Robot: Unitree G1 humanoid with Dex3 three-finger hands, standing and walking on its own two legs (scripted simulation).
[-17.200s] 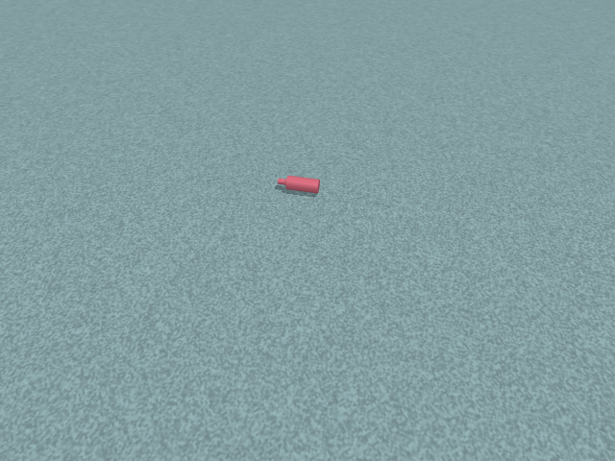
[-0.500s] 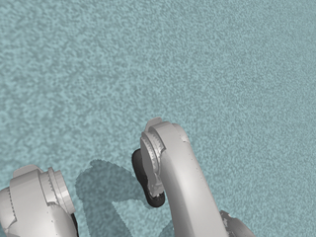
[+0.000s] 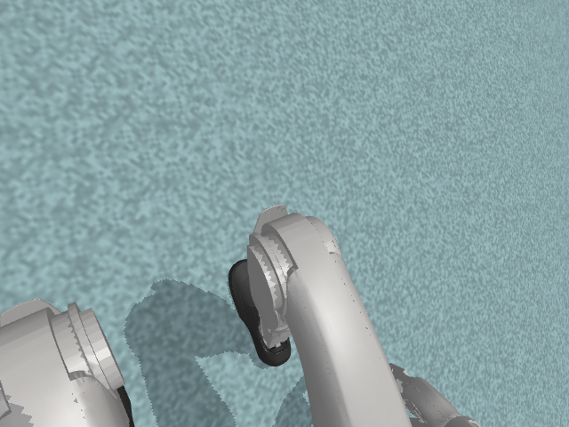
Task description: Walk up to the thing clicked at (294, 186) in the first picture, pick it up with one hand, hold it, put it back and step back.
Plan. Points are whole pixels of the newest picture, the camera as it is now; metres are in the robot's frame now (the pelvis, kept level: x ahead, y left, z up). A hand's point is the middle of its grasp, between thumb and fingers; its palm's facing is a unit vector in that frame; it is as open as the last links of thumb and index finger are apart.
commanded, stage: rest palm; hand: left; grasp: from above
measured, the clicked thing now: out of the picture +0.51 +0.34 -0.27
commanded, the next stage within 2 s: close in 0.62 s
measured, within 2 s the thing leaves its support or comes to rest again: neither
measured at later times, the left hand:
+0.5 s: hand out of the picture +0.48 +0.31 -0.23, palm faces -0.45 -0.07 -0.89, open 14.5 cm
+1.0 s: hand out of the picture +0.48 +0.32 -0.24, palm faces -0.47 -0.09 -0.88, open 13.9 cm
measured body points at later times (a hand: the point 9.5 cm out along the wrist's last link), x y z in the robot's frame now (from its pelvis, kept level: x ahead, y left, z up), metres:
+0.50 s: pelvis -0.01 +0.00 +0.00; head +0.27 +0.13 +0.33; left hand +0.50 +0.31 -0.18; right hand +0.02 -0.25 -0.04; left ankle +0.05 +0.11 -0.27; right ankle +0.14 -0.15 -0.27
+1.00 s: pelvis +0.00 +0.00 +0.00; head +0.28 +0.13 +0.32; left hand +0.50 +0.32 -0.18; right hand +0.03 -0.26 -0.04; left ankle +0.05 +0.11 -0.27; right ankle +0.14 -0.15 -0.27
